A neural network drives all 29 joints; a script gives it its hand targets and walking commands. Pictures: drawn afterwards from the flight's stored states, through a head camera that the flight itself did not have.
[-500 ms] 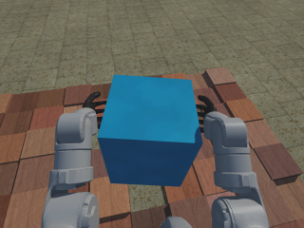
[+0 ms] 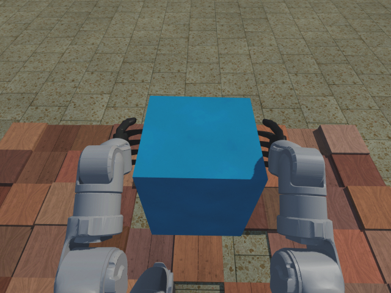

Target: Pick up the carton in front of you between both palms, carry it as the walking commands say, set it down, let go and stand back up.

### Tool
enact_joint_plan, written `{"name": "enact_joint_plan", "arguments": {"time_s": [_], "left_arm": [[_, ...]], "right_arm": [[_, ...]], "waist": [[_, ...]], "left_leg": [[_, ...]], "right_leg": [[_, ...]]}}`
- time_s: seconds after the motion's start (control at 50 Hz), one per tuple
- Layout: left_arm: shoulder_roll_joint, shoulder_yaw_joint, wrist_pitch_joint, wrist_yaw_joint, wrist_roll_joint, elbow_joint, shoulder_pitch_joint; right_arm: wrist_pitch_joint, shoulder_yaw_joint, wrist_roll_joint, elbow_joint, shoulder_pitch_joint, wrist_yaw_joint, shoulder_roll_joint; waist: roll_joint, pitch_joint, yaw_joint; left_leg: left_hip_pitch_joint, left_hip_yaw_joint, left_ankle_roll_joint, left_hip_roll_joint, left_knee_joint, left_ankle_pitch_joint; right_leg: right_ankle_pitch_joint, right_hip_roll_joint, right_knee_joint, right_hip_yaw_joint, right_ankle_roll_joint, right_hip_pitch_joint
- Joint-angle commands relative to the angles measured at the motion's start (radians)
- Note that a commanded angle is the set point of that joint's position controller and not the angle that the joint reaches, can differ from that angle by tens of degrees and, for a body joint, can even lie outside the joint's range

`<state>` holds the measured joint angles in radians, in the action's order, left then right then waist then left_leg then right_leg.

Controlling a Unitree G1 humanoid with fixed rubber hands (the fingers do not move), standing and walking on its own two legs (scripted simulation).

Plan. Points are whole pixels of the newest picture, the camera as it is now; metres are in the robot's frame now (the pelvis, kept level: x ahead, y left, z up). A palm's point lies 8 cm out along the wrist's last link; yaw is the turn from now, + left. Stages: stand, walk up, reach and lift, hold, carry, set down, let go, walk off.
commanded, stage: carry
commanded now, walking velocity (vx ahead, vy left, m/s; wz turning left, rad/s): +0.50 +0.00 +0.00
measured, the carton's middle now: (198, 170) +0.37 +0.03 +0.02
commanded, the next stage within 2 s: none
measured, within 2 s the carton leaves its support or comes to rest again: neither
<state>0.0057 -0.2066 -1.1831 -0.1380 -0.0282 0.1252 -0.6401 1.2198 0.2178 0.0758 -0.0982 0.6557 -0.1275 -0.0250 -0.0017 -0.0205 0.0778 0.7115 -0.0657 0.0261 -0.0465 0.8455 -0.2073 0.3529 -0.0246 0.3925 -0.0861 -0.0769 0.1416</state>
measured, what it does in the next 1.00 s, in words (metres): walks ahead: left foot, then right foot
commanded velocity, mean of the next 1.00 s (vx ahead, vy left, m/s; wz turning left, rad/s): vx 0.50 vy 0.00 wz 0.00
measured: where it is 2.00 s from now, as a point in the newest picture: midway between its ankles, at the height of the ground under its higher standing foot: (213, 116)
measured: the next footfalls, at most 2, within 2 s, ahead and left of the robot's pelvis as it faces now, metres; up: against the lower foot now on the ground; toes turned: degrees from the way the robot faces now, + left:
left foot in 0.08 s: +0.24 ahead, +0.12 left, +0.03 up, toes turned +3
right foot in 0.40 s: +0.44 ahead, -0.12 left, +0.01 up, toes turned -4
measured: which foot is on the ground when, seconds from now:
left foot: up 0.00-0.06, down 0.08-0.42, up 0.44-0.80, down 0.82-1.00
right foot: down 0.00-0.12, up 0.14-0.38, down 0.40-0.84, up 0.86-1.00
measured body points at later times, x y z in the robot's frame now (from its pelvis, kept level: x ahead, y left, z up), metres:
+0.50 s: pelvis +0.35 -0.03 -0.01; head +0.34 -0.03 +0.44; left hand +0.72 +0.10 +0.12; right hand +0.71 -0.20 +0.12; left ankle +0.25 +0.10 -0.67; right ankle +0.40 -0.12 -0.73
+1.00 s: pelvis +0.65 -0.01 +0.01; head +0.70 +0.00 +0.45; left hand +1.06 +0.11 +0.14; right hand +1.03 -0.19 +0.14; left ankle +0.68 +0.05 -0.73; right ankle +0.60 -0.13 -0.62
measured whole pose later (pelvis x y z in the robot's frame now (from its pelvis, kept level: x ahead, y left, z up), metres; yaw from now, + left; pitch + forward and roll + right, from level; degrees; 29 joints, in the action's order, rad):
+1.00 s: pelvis +0.65 -0.01 +0.01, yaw -1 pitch +5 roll -1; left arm 0.00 -0.26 -1.30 -0.15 -0.06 0.02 -0.78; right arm 1.28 0.23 0.04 -0.01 0.75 -0.15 -0.01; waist 0.00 0.01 -0.07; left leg 0.39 -0.12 0.11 0.03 0.53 -0.35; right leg 0.47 0.00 1.26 -0.01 -0.02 0.60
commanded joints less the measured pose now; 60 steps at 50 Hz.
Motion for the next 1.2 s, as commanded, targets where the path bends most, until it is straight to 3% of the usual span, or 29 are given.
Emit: {"name": "enact_joint_plan", "arguments": {"time_s": [0.0, 0.06, 0.08, 0.1, 0.12, 0.16, 0.2, 0.24, 0.34, 0.4, 0.42, 0.44, 0.46, 0.48, 0.5, 0.56, 0.64, 0.72, 0.76, 0.78, 0.8, 0.82, 0.84, 0.86, 0.9, 0.94, 1.04, 1.14, 1.18], "left_arm": [[1.137, 0.659, 0.016, 0.275, 0.49, -0.211, -0.804], [1.088, 0.661, 0.009, 0.271, 0.451, -0.171, -0.708], [1.101, 0.665, 0.006, 0.272, 0.447, -0.16, -0.718], [1.097, 0.67, 0.001, 0.277, 0.447, -0.188, -0.717], [1.092, 0.688, -0.002, 0.282, 0.445, -0.217, -0.755], [1.128, 0.689, 0.004, 0.282, 0.449, -0.205, -0.73], [1.092, 0.666, 0.005, 0.258, 0.406, -0.244, -0.75], [1.039, 0.641, 0.0, 0.227, 0.36, -0.249, -0.71], [0.972, 0.608, -0.016, 0.212, 0.266, -0.123, -0.592], [0.967, 0.575, -0.021, 0.234, 0.253, -0.017, -0.556], [0.95, 0.552, -0.014, 0.242, 0.247, 0.027, -0.556], [0.946, 0.528, -0.013, 0.249, 0.257, 0.07, -0.523], [0.948, 0.519, -0.006, 0.256, 0.258, 0.094, -0.555], [1.008, 0.542, 0.005, 0.266, 0.299, 0.078, -0.588], [1.044, 0.562, 0.02, 0.272, 0.333, 0.013, -0.695], [1.146, 0.63, 0.033, 0.273, 0.443, -0.131, -0.87], [1.158, 0.65, 0.022, 0.263, 0.493, -0.199, -0.853], [1.108, 0.665, 0.002, 0.254, 0.492, -0.251, -0.823], [1.068, 0.675, -0.01, 0.247, 0.492, -0.289, -0.839], [1.043, 0.675, -0.019, 0.241, 0.487, -0.298, -0.839], [1.012, 0.674, -0.028, 0.236, 0.475, -0.303, -0.84], [0.993, 0.672, -0.04, 0.233, 0.455, -0.293, -0.843], [0.978, 0.662, -0.066, 0.231, 0.448, -0.261, -0.808], [0.961, 0.64, -0.078, 0.224, 0.43, -0.246, -0.802], [0.962, 0.608, -0.093, 0.216, 0.39, -0.224, -0.823], [0.965, 0.579, -0.1, 0.208, 0.353, -0.183, -0.813], [1.018, 0.541, -0.085, 0.204, 0.276, -0.038, -0.737], [1.1, 0.552, -0.037, 0.228, 0.286, 0.022, -0.735], [1.128, 0.574, -0.019, 0.235, 0.319, -0.007, -0.767]], "right_arm": [[-0.058, -0.633, -0.36, 0.132, 0.672, 0.156, -1.06], [-0.047, -0.654, -0.358, 0.127, 0.619, 0.169, -1.026], [-0.056, -0.66, -0.346, 0.11, 0.613, 0.173, -1.016], [-0.072, -0.667, -0.34, 0.105, 0.585, 0.177, -1.005], [-0.077, -0.671, -0.358, 0.119, 0.557, 0.18, -1.032], [-0.076, -0.715, -0.409, 0.23, 0.648, 0.189, -1.054], [-0.074, -0.766, -0.469, 0.317, 0.776, 0.2, -1.084], [-0.062, -0.783, -0.512, 0.329, 0.783, 0.217, -1.078], [-0.034, -0.751, -0.511, 0.154, 0.697, 0.271, -1.049], [-0.035, -0.702, -0.476, 0.014, 0.665, 0.287, -1.055], [-0.032, -0.682, -0.471, -0.016, 0.69, 0.292, -1.065], [-0.028, -0.648, -0.46, -0.078, 0.659, 0.293, -1.057], [-0.028, -0.616, -0.444, -0.123, 0.635, 0.29, -1.082], [-0.033, -0.605, -0.445, -0.116, 0.655, 0.285, -1.086], [-0.038, -0.603, -0.451, -0.087, 0.702, 0.28, -1.123], [-0.053, -0.612, -0.465, 0.011, 0.786, 0.246, -1.155], [-0.052, -0.617, -0.436, 0.113, 0.753, 0.19, -1.118], [-0.037, -0.624, -0.397, 0.173, 0.723, 0.165, -1.04], [-0.023, -0.629, -0.393, 0.208, 0.735, 0.164, -0.995], [-0.014, -0.628, -0.392, 0.209, 0.718, 0.165, -0.975], [-0.005, -0.625, -0.399, 0.218, 0.711, 0.17, -0.948], [0.004, -0.622, -0.404, 0.215, 0.729, 0.176, -0.931], [0.012, -0.608, -0.39, 0.178, 0.7, 0.177, -0.889], [0.025, -0.617, -0.403, 0.18, 0.699, 0.183, -0.895], [0.041, -0.638, -0.454, 0.207, 0.79, 0.205, -0.95], [0.052, -0.663, -0.504, 0.221, 0.866, 0.226, -1.009], [0.045, -0.638, -0.52, 0.097, 0.868, 0.276, -1.098], [-0.009, -0.606, -0.492, -0.012, 0.831, 0.307, -1.153], [-0.03, -0.618, -0.49, 0.01, 0.839, 0.301, -1.152]], "waist": [[-0.125, -0.415, 0.001], [-0.169, -0.472, -0.06], [-0.053, -0.578, -0.1], [0.134, -0.684, -0.18], [0.278, -0.652, -0.206], [0.1, -0.603, -0.193], [0.083, -0.538, -0.169], [0.123, -0.528, -0.155], [0.141, -0.443, -0.138], [0.059, -0.422, -0.051], [-0.152, -0.434, -0.023], [-0.18, -0.444, -0.03], [-0.2, -0.489, -0.004], [-0.082, -0.457, -0.022], [-0.106, -0.445, -0.032], [-0.077, -0.407, -0.044], [-0.118, -0.417, -0.026], [-0.122, -0.408, -0.027], [-0.117, -0.451, -0.065], [-0.112, -0.51, -0.12], [-0.073, -0.56, -0.171], [0.104, -0.613, -0.168], [0.306, -0.73, -0.162], [0.244, -0.724, -0.18], [0.086, -0.583, -0.174], [0.039, -0.54, -0.153], [0.109, -0.461, -0.141], [0.182, -0.375, -0.128], [0.178, -0.422, -0.06]], "left_leg": [[0.001, -0.08, 0.016, 0.051, -0.189, 0.141], [-0.396, -0.164, 0.047, 0.125, -0.398, 0.3], [-0.776, -0.111, 0.132, 0.089, -0.36, 0.412], [-1.07, 0.222, 0.27, -0.084, -0.382, 0.317], [-1.147, 0.408, 0.33, -0.215, -0.384, 0.574], [-1.037, 0.417, 0.3, -0.232, -0.394, 0.478], [-0.921, 0.37, 0.235, -0.206, -0.397, 0.251], [-0.821, 0.301, 0.238, -0.174, -0.409, 0.13], [-0.565, 0.072, 0.171, -0.077, -0.369, 0.167], [-0.389, -0.053, 0.124, -0.013, -0.07, 0.09], [-0.113, -0.004, 0.069, 0.048, 0.118, -0.165], [0.065, 0.038, 0.024, 0.054, 0.287, -0.325], [0.193, 0.057, 0.0, 0.052, 0.379, -0.326], [0.173, 0.069, -0.01, 0.016, 0.378, -0.285], [0.168, 0.085, -0.011, -0.007, 0.358, -0.254], [0.082, 0.056, -0.011, -0.019, 0.266, -0.138], [0.086, 0.023, -0.011, -0.01, 0.064, -0.034], [-0.105, -0.059, 0.012, 0.043, -0.21, 0.116], [-0.327, -0.13, 0.034, 0.097, -0.322, 0.19], [-0.531, -0.156, 0.049, 0.11, -0.383, 0.264], [-0.782, -0.121, 0.05, 0.076, -0.393, 0.216], [-1.065, 0.121, 0.091, -0.129, -0.261, 0.41], [-1.26, 0.507, 0.283, -0.301, -0.29, 0.456], [-1.258, 0.58, 0.32, -0.316, -0.361, 0.251], [-1.098, 0.462, 0.26, -0.267, -0.373, 0.349], [-0.97, 0.402, 0.224, -0.253, -0.411, 0.32], [-0.87, 0.259, 0.212, -0.202, -0.469, 0.305], [-0.709, 0.07, 0.127, -0.154, -0.467, 0.47], [-0.611, -0.017, 0.082, -0.146, -0.314, 0.614]], "right_leg": [[-0.943, 0.209, 0.032, 0.127, -0.07, -0.408], [-1.131, 0.167, 0.205, 0.015, 0.008, -0.284], [-1.111, 0.14, 0.393, -0.003, 0.064, -0.042], [-0.821, 0.077, 0.733, -0.002, 0.139, 0.282], [0.047, -0.053, 0.93, 0.028, 0.12, 0.511], [0.126, 0.027, 0.917, 0.169, 0.053, 0.606], [0.092, 0.091, 0.741, 0.197, 0.049, 0.628], [0.018, 0.075, 0.624, 0.144, 0.075, 0.566], [-0.426, 0.016, 0.139, 0.001, 0.099, 0.224], [-0.548, 0.021, -0.012, -0.079, 0.086, -0.101], [-0.655, 0.168, 0.059, 0.164, 0.0, -0.373], [-0.791, 0.312, 0.1, 0.352, -0.049, -0.496], [-0.503, 0.388, 0.07, 0.514, -0.155, -0.552], [-0.295, 0.357, -0.021, 0.542, -0.143, -0.409], [-0.303, 0.376, -0.014, 0.552, -0.163, -0.368], [-0.162, 0.299, -0.085, 0.405, -0.126, -0.216], [-0.295, 0.251, -0.077, 0.276, -0.121, -0.281], [-0.573, 0.205, -0.027, 0.155, -0.067, -0.274], [-0.842, 0.18, 0.078, 0.086, -0.023, -0.247], [-0.924, 0.158, 0.217, 0.031, 0.015, -0.196], [-0.782, 0.119, 0.417, 0.008, 0.034, -0.026], [-0.021, 0.05, 0.605, 0.056, 0.041, 0.275], [0.255, -0.044, 0.887, 0.092, 0.061, 0.513], [0.215, -0.018, 1.035, 0.134, 0.052, 0.636], [0.128, 0.036, 1.002, 0.128, 0.043, 0.726], [0.109, 0.055, 0.895, 0.109, 0.053, 0.675], [0.034, 0.063, 0.627, 0.037, 0.069, 0.655], [-0.193, 0.006, 0.264, -0.085, 0.051, 0.38], [-0.246, -0.025, 0.152, -0.13, 0.026, 0.113]]}}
